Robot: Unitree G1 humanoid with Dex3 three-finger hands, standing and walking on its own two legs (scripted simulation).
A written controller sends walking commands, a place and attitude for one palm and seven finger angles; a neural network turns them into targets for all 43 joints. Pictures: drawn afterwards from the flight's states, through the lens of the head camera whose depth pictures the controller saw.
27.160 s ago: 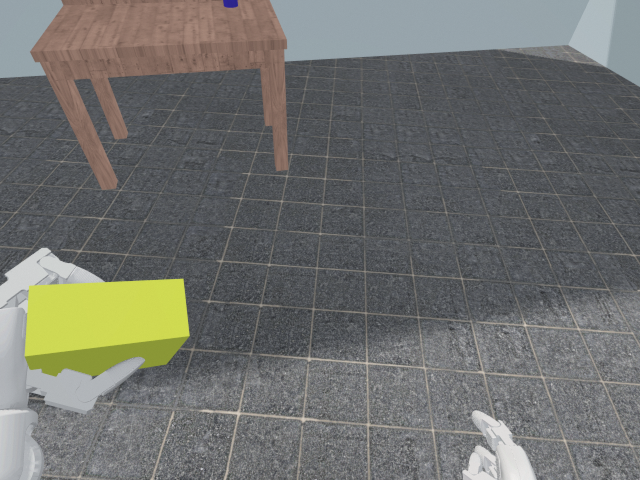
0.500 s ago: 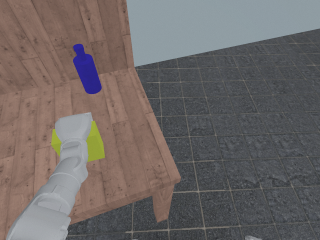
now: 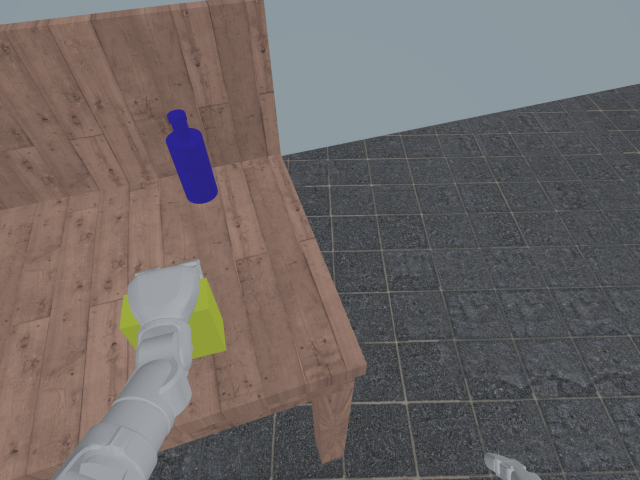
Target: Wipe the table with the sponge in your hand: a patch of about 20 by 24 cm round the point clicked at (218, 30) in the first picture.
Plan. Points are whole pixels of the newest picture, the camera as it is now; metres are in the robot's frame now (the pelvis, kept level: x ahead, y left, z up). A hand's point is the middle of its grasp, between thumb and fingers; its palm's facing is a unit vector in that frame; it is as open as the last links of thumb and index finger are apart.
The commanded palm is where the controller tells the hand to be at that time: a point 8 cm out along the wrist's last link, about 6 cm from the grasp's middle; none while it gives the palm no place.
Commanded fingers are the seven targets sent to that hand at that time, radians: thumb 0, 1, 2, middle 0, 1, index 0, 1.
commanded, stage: wipe back along the middle lane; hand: left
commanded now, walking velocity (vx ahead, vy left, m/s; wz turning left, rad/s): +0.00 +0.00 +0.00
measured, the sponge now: (181, 331) +0.33 +0.24 -0.05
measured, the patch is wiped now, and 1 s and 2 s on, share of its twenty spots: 0.80 0.95 0.95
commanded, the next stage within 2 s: slide across to the third lane in 1.24 s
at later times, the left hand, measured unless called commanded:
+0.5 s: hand (183, 348) +0.29 +0.21 -0.01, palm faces -0.04 -0.02 -1.00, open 9.8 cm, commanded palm +0.24 +0.19 +0.02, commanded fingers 0.00 0.10 1.30 -1.20 -1.60 -1.20 -1.60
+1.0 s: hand (185, 356) +0.28 +0.20 -0.01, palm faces -0.03 -0.02 -1.00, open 9.8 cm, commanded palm +0.23 +0.19 +0.01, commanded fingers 0.00 0.10 1.30 -1.20 -1.60 -1.20 -1.60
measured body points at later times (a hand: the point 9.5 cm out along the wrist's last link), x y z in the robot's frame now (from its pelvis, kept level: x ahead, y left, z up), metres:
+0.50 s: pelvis -0.01 -0.01 +0.00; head +0.00 -0.04 +0.45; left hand +0.28 +0.20 +0.04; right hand +0.17 -0.25 -0.12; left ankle +0.02 +0.10 -0.72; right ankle -0.06 -0.12 -0.72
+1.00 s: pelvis -0.02 -0.02 +0.00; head -0.01 -0.05 +0.45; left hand +0.27 +0.20 +0.04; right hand +0.15 -0.26 -0.12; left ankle +0.02 +0.10 -0.72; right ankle -0.06 -0.12 -0.72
